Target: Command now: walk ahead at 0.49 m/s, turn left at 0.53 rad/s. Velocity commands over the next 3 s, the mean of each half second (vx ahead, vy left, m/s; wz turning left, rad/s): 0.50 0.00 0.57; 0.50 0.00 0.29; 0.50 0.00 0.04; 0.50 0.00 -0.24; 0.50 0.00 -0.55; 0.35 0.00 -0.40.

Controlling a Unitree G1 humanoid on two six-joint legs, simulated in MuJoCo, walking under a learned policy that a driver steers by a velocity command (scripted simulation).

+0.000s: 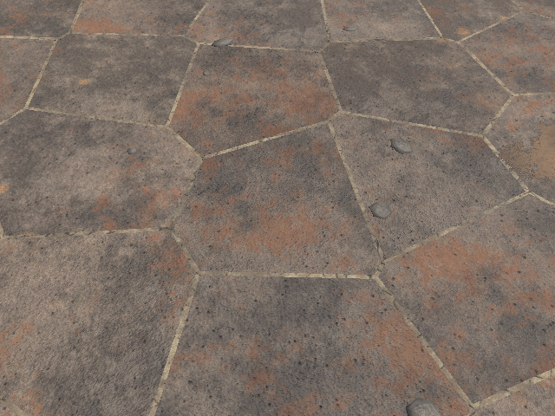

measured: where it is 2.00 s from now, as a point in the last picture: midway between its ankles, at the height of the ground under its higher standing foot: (169, 254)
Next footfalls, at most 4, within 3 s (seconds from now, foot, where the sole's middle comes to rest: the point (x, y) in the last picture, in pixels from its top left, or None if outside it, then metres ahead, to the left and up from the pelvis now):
0.24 right None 0.31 -0.14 -0.78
0.76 left None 0.49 0.20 -0.78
1.30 right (231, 283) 0.87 0.13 -0.78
1.84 left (118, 242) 1.02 0.46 -0.78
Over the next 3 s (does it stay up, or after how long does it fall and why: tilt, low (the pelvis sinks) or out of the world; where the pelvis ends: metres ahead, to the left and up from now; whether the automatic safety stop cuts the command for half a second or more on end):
stays up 1.48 0.35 -0.02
